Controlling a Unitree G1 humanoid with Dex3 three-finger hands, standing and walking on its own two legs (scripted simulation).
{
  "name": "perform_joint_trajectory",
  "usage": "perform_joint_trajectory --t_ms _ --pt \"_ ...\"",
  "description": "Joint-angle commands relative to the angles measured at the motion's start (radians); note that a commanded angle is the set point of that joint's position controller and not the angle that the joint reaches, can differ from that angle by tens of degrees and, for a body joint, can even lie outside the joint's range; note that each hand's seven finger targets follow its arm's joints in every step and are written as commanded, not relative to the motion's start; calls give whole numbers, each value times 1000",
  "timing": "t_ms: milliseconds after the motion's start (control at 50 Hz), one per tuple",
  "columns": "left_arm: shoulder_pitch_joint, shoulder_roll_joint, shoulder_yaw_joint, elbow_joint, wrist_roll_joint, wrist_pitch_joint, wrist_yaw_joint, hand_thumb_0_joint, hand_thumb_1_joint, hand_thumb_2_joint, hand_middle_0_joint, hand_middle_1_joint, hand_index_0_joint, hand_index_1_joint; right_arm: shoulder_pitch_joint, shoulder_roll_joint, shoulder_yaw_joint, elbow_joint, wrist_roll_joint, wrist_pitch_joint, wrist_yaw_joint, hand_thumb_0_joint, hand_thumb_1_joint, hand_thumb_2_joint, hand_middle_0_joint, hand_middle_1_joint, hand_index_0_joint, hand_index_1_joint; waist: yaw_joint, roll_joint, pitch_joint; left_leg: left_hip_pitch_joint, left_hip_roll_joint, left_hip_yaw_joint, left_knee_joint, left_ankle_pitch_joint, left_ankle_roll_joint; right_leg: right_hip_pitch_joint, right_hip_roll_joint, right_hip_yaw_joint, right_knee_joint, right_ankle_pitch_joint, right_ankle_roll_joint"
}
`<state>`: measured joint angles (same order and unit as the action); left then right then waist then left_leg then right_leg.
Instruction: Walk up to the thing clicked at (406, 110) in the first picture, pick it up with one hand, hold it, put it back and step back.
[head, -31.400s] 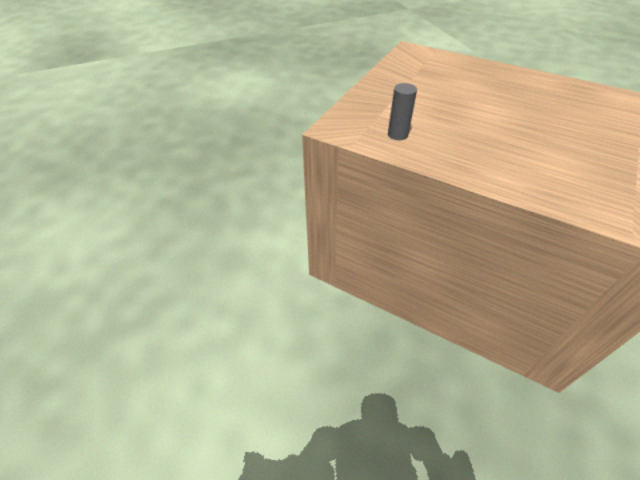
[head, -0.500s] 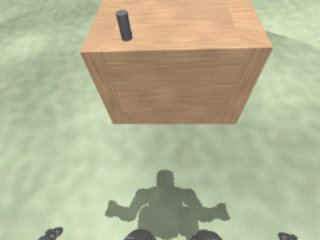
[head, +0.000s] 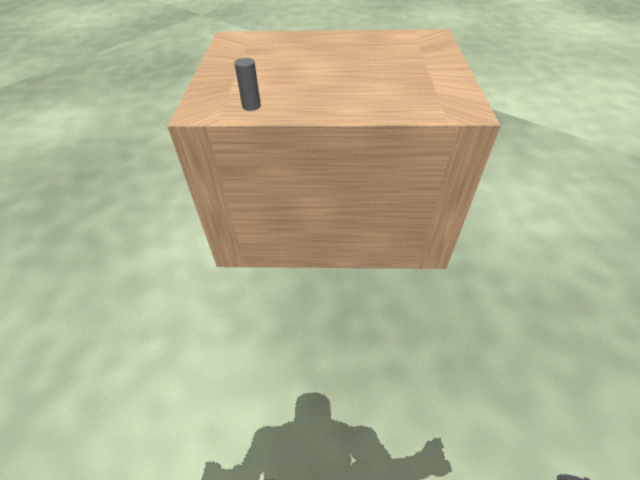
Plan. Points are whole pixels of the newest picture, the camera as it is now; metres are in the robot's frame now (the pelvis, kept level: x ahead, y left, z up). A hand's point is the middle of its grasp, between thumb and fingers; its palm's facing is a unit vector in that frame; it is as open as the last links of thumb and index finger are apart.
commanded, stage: step back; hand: left
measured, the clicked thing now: (248, 85) +1.12 +0.27 -0.05
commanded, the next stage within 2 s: stand in 0.76 s
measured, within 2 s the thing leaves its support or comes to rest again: neither
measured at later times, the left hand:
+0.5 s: hand out of the picture +0.11 +0.27 -0.15, palm faces -0.02 -0.92 -0.39, open 7.4 cm
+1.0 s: hand (167, 453) +0.19 +0.25 -0.14, palm faces -0.01 -0.95 -0.32, open 7.4 cm
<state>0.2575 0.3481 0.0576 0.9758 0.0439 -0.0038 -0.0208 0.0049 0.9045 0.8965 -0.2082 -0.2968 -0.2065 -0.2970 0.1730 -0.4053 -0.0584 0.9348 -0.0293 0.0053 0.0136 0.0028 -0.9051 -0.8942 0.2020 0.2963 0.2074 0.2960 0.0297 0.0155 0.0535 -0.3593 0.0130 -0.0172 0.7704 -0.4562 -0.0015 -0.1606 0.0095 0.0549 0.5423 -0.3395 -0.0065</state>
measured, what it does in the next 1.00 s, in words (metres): steps on the spot: right foot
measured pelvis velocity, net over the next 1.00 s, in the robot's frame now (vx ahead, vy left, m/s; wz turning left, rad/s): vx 0.07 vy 0.01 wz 0.00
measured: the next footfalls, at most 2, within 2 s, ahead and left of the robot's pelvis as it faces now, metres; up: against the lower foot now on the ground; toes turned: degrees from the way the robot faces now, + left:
right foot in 0.40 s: +0.10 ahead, -0.13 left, +0.00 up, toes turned -2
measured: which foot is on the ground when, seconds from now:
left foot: down 0.00-1.00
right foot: down 0.00-0.14, up 0.16-0.38, down 0.40-1.00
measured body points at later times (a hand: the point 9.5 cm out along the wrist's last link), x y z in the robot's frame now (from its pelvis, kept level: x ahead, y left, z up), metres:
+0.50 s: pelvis +0.04 +0.00 +0.00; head +0.06 -0.01 +0.45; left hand +0.12 +0.32 -0.12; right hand +0.10 -0.31 -0.14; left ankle +0.04 +0.12 -0.73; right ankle +0.06 -0.13 -0.73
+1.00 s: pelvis +0.07 +0.01 +0.01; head +0.08 +0.01 +0.46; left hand +0.19 +0.30 -0.12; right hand +0.18 -0.30 -0.11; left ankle +0.05 +0.12 -0.73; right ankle +0.06 -0.13 -0.73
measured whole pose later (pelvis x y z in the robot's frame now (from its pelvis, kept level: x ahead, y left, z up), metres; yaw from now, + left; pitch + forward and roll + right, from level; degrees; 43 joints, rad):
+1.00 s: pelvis +0.07 +0.01 +0.01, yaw +0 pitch -3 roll +0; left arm 0.03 0.34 0.01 1.09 0.00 -0.01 0.00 0.00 0.91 0.90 -0.21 -0.30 -0.20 -0.30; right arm 0.06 -0.35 -0.01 1.08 0.00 -0.02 0.00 0.00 -0.91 -0.89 0.20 0.30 0.21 0.30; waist 0.00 -0.02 0.07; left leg -0.10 0.00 0.01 0.39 -0.25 0.00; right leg -0.13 -0.04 -0.02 0.39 -0.22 0.03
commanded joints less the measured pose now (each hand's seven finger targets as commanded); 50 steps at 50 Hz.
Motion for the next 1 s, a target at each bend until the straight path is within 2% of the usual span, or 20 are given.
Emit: perform_joint_trajectory --t_ms 0,80,100,120,140,160,240,320,380,400,420,440,460,500,540,580,680,740,880,980 --pt "-93 275 63 -93 -6 -43 22 0 900 900 -200 -300 -200 -300 -74 -144 -38 -70 -1 -44 -3 0 -900 -900 200 300 200 300 2 -158 36 -30 11 15 -75 59 -3 -78 -225 225 -225 15 -157" --pt "-143 254 41 -111 -12 -26 12 0 900 900 -200 -300 -200 -300 29 -145 -54 -19 -3 -54 -8 0 -900 -900 200 300 200 300 -63 -142 -14 254 -28 48 -320 170 14 -207 -169 109 -86 76 -111" --pt "-123 213 25 -114 -13 -23 11 0 900 900 -200 -300 -200 -300 69 -167 -64 -6 -8 -60 -14 0 -900 -900 200 300 200 300 -75 -59 -43 352 43 -65 -381 141 25 -278 -125 67 28 56 -86" --pt "-118 156 9 -118 -27 -18 8 0 900 900 -200 -300 -200 -300 83 -239 -78 -8 -16 -65 -18 0 -900 -900 200 300 200 300 -79 135 -53 360 231 -388 -514 -90 103 -393 -2 -14 217 -117 -36" --pt "-106 226 33 -99 -23 -11 20 0 900 900 -200 -300 -200 -300 81 -301 -92 -14 -12 -64 -15 0 -900 -900 200 300 200 300 -78 110 -51 278 349 -525 -569 -304 208 -376 -9 11 346 -231 -38" --pt "-78 271 43 -86 -20 -15 22 0 900 900 -200 -300 -200 -300 48 -317 -99 -20 -11 -62 -12 0 -900 -900 200 300 200 300 -65 88 -16 214 373 -542 -586 -332 251 -357 -35 49 399 -237 -36" --pt "-24 239 46 -53 -24 -18 10 0 900 900 -200 -300 -200 -300 -15 -225 -73 -36 -11 -76 -16 0 -900 -900 200 300 200 300 -19 88 6 177 254 -272 -532 -35 169 -311 -66 35 324 -124 -31" --pt "-22 194 43 -44 -27 -25 8 0 900 900 -200 -300 -200 -300 -65 -203 -62 -40 -10 -58 -14 0 -900 -900 200 300 200 300 -13 155 -44 99 215 -131 -442 152 155 -96 -42 -67 55 -22 -7" --pt "0 210 57 -4 -17 -35 29 0 900 900 -200 -300 -200 -300 -81 -134 -26 -37 18 -36 -16 0 -900 -900 200 300 200 300 31 49 -88 -15 133 -34 -248 272 71 128 -18 -65 -126 175 -16" --pt "-13 256 69 -11 -8 -38 35 0 900 900 -200 -300 -200 -300 -66 -105 -13 -43 24 -33 -18 0 -900 -900 200 300 200 300 25 -62 -89 -81 77 1 -159 231 37 148 -109 71 -159 160 -45" --pt "-51 303 69 -30 -7 -41 38 0 900 900 -200 -300 -200 -300 -53 -78 -5 -43 27 -28 -21 0 -900 -900 200 300 200 300 6 -170 -74 -95 -5 9 -92 60 -3 53 -265 303 -263 18 -112" --pt "-169 338 63 -57 -8 -38 35 0 900 900 -200 -300 -200 -300 -24 -115 -19 -8 27 -16 -26 0 -900 -900 200 300 200 300 -17 -182 -44 44 3 -25 -8 -79 -6 -172 -368 365 -299 -155 -205" --pt "-246 321 57 -75 -6 -34 33 0 900 900 -200 -300 -200 -300 29 -141 -29 30 25 -14 -24 0 -900 -900 200 300 200 300 -55 -167 -2 132 27 -23 -24 -49 -8 -264 -350 332 -271 -175 -215" --pt "-263 254 38 -76 -21 -32 32 0 900 900 -200 -300 -200 -300 53 -134 -16 65 20 -28 -23 0 -900 -900 200 300 200 300 -76 -123 -22 161 33 -4 -256 151 9 -179 -233 139 -176 52 -111" --pt "-236 224 35 -52 -29 -36 31 0 900 900 -200 -300 -200 -300 37 -147 -17 78 19 -40 -28 0 -900 -900 200 300 200 300 -44 -96 -101 178 80 -61 -307 416 27 -63 -164 44 -76 291 -56" --pt "-187 240 34 -26 -35 -30 28 0 900 900 -200 -300 -200 -300 -26 -165 -10 71 16 -44 -30 0 -900 -900 200 300 200 300 0 -86 -137 176 100 -75 -286 465 51 -22 -137 30 -85 282 -41" --pt "-228 242 38 -4 -36 -30 38 0 900 900 -200 -300 -200 -300 -33 -164 -8 97 15 -43 -36 0 -900 -900 200 300 200 300 -18 -21 -168 177 95 -38 -274 654 41 84 -153 -7 -44 508 -48" --pt "-207 177 8 29 -57 -21 34 0 900 900 -200 -300 -200 -300 -67 -164 2 90 17 -47 -33 0 -900 -900 200 300 200 300 -14 34 -158 212 116 -81 -353 664 37 87 -137 10 -67 465 -28" --pt "-256 195 1 47 -41 -27 32 0 900 900 -200 -300 -200 -300 -103 -156 5 95 24 -50 -33 0 -900 -900 200 300 200 300 -30 14 -164 280 126 -65 -392 757 19 136 -135 -11 -120 546 -13" --pt "-265 198 -3 68 -37 -26 28 0 900 900 -200 -300 -200 -300 -154 -155 7 96 24 -46 -29 0 -900 -900 200 300 200 300 -27 7 -114 280 123 -66 -459 565 20 117 -135 -4 -202 404 -3"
